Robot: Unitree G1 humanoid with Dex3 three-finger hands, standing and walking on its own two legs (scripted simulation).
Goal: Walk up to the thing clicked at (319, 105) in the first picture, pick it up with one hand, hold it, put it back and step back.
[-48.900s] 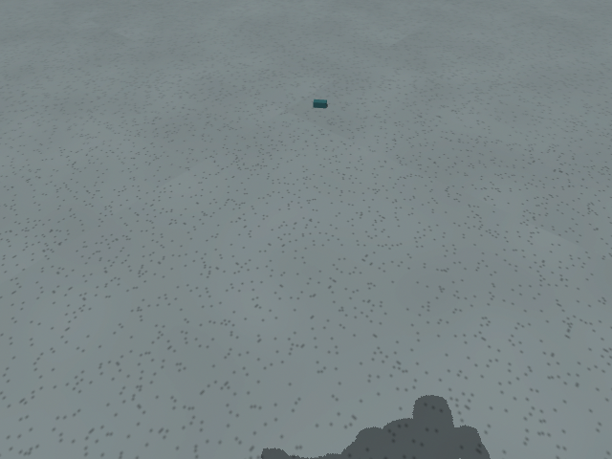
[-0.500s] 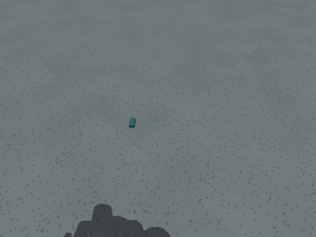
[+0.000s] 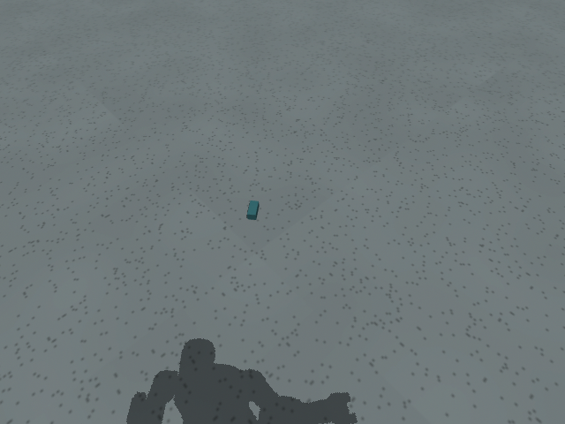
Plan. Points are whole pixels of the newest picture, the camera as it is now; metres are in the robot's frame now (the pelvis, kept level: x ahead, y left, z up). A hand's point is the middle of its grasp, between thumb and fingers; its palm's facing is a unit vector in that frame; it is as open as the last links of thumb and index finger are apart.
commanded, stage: step back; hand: left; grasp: from above
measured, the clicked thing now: (253, 210) +1.08 +0.17 -0.74
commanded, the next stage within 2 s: stand in 0.22 s
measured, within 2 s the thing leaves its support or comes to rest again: neither
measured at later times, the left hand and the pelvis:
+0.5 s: hand out of the picture +0.10 +0.25 -0.14, palm faces -0.06 -0.94 -0.33, open 7.4 cm; pelvis +0.01 +0.01 +0.02, yaw -2 degrees
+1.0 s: hand out of the picture +0.09 +0.25 -0.13, palm faces -0.08 -0.94 -0.34, open 7.4 cm; pelvis +0.01 +0.00 +0.02, yaw -2 degrees
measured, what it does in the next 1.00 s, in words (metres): stands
